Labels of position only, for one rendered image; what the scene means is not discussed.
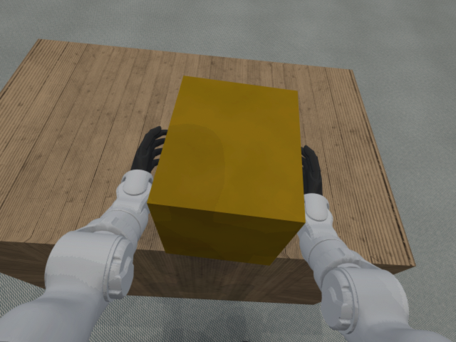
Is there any left robot forearm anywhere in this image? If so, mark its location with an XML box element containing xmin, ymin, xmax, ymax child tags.
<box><xmin>44</xmin><ymin>170</ymin><xmax>153</xmax><ymax>287</ymax></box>

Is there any right robot forearm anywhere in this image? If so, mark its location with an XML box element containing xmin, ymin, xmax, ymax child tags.
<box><xmin>297</xmin><ymin>193</ymin><xmax>409</xmax><ymax>319</ymax></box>

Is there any carton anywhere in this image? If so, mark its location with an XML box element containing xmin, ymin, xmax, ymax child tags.
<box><xmin>147</xmin><ymin>76</ymin><xmax>306</xmax><ymax>266</ymax></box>

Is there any pedestal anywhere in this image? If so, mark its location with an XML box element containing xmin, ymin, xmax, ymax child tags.
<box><xmin>0</xmin><ymin>39</ymin><xmax>416</xmax><ymax>305</ymax></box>

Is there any robot left upper arm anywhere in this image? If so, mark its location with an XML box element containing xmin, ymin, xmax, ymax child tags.
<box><xmin>0</xmin><ymin>231</ymin><xmax>134</xmax><ymax>342</ymax></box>

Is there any robot left hand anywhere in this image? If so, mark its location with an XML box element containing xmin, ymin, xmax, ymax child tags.
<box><xmin>130</xmin><ymin>126</ymin><xmax>168</xmax><ymax>174</ymax></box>

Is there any robot right hand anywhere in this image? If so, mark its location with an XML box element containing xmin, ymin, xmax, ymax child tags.
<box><xmin>301</xmin><ymin>145</ymin><xmax>323</xmax><ymax>196</ymax></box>

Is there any robot right upper arm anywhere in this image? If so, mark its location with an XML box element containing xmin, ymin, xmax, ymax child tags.
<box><xmin>321</xmin><ymin>267</ymin><xmax>452</xmax><ymax>342</ymax></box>

